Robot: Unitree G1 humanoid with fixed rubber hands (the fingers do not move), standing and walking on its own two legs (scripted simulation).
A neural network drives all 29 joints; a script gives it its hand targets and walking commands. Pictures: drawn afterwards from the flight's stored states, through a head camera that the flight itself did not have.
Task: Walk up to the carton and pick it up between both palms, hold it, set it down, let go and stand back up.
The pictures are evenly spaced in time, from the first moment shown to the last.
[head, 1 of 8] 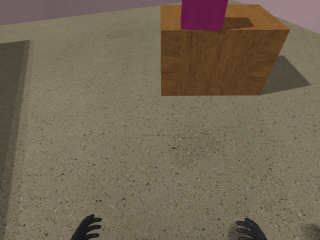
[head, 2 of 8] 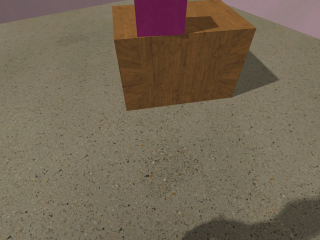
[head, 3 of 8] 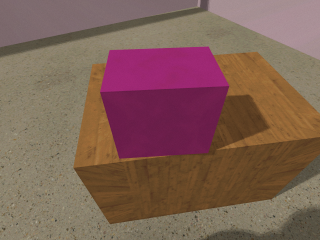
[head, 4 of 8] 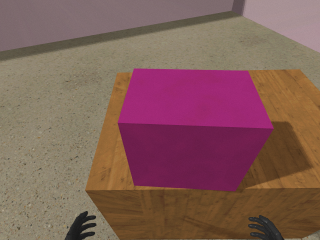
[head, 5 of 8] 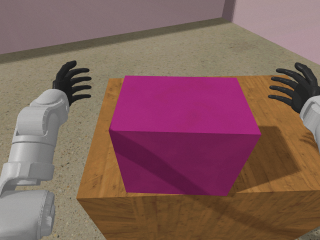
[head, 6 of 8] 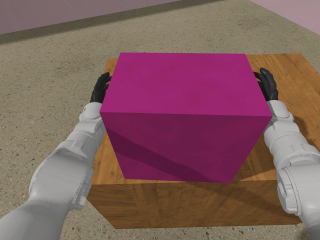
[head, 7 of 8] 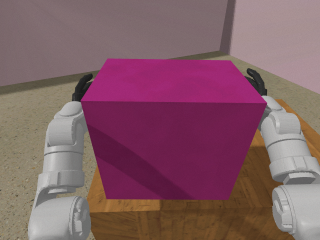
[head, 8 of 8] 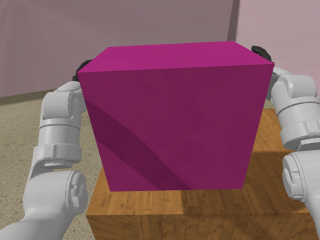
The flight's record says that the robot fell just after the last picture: no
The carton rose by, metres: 0.20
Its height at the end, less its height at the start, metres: +0.20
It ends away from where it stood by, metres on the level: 0.07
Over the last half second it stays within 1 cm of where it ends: yes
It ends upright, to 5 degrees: yes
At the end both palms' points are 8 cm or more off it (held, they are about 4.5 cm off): no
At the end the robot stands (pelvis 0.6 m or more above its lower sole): yes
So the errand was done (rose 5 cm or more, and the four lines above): no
